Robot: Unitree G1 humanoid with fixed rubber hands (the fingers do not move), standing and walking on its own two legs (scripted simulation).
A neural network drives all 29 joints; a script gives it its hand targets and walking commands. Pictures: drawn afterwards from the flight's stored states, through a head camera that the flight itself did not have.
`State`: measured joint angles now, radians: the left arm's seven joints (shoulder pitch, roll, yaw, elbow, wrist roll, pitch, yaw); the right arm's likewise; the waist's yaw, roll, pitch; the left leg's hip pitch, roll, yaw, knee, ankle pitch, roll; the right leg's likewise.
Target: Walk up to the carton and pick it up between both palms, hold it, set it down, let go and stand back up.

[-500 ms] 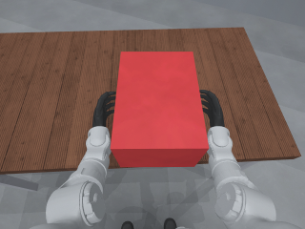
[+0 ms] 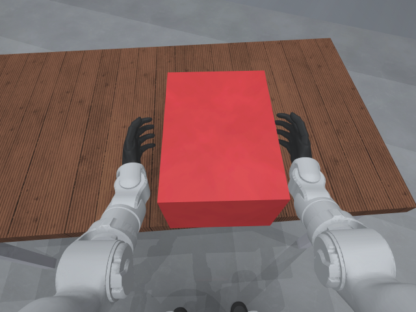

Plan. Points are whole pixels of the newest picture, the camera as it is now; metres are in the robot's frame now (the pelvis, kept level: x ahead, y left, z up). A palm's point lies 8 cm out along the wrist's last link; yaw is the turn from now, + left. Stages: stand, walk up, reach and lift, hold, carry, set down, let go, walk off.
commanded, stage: set down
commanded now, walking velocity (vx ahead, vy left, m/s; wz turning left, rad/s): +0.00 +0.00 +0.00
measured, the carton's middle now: (218, 147) +0.46 -0.02 -0.03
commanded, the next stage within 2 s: none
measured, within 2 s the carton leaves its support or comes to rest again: neither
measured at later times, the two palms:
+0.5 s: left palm (119, 151) +0.39 +0.17 +0.07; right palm (355, 138) +0.39 -0.25 +0.09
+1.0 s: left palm (99, 186) +0.33 +0.20 +0.04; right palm (357, 173) +0.34 -0.25 +0.06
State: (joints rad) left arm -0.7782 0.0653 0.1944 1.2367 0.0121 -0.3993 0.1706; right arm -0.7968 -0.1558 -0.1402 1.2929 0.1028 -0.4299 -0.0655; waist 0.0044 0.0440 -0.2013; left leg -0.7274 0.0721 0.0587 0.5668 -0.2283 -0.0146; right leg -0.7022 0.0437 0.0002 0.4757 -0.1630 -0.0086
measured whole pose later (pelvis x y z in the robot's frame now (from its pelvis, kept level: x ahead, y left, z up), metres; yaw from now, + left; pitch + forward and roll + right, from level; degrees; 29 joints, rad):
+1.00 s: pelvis -0.03 -0.03 +0.00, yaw +4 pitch +10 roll +0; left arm -0.54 0.28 -0.02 0.94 -0.25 -0.12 0.07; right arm -0.49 -0.27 -0.06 0.84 0.28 -0.09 -0.02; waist -0.06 -0.02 -0.16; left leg -0.53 0.05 0.00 0.57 -0.21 -0.04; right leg -0.53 0.03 -0.06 0.57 -0.22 -0.04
